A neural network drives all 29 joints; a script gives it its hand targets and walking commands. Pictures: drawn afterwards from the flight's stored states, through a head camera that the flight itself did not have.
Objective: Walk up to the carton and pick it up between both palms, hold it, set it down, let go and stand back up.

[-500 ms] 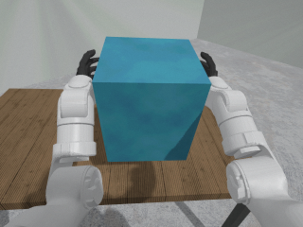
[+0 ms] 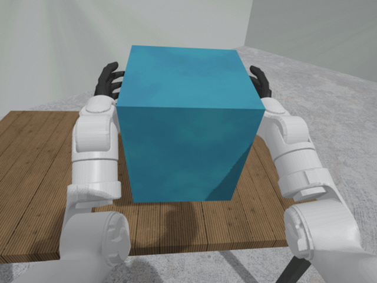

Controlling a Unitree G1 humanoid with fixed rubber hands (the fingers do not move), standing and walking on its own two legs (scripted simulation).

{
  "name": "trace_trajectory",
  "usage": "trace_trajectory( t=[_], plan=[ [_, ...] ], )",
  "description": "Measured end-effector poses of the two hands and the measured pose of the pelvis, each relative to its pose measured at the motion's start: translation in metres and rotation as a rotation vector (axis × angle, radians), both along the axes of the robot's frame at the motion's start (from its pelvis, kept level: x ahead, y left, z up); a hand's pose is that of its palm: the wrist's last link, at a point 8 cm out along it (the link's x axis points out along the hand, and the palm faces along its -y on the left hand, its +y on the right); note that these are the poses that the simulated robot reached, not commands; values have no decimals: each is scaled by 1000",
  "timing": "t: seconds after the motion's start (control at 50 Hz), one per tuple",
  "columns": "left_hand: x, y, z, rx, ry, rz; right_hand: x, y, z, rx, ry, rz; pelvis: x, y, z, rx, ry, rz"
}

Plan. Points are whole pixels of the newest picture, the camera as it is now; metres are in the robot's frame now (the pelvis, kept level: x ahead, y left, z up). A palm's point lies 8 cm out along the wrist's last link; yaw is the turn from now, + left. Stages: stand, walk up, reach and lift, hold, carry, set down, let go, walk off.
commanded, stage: hold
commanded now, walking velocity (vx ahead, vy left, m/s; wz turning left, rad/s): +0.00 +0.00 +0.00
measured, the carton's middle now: (184, 127) +0.36 +0.01 +0.20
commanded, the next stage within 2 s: set down in 0.92 s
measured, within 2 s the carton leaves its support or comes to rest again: neither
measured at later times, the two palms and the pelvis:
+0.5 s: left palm (104, 102) +0.35 +0.16 +0.26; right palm (261, 104) +0.36 -0.14 +0.26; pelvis -0.01 +0.00 +0.00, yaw +0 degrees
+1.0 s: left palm (104, 101) +0.36 +0.16 +0.26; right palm (258, 104) +0.37 -0.14 +0.26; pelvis -0.01 +0.00 +0.00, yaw +0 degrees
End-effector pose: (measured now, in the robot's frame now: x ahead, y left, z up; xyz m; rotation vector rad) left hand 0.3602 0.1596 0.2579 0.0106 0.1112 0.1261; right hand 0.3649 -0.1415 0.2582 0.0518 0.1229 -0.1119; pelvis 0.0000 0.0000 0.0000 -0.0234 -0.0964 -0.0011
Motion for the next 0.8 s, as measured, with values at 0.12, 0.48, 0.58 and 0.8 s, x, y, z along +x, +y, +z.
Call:
trace_trajectory(
  t=[0.12, 0.48, 0.58, 0.8],
  plan=[
    [-2, -2, -2, -6, 11, 2, -2, -2, -1, 7, 12, -2, 0, -2, 0, 2, -8, -3],
    [-7, 0, 3, -13, 3, -1, -8, 0, 4, 3, 5, -3, -6, -4, 0, 3, -14, 1],
    [-8, 2, 3, -9, 8, -4, -9, 2, 5, 3, 10, -4, -8, -3, 0, 4, -12, 2],
    [-3, 3, 0, -3, 22, -10, -6, 3, 2, 8, 25, -11, -9, 0, 0, 2, 5, 1]
  ],
)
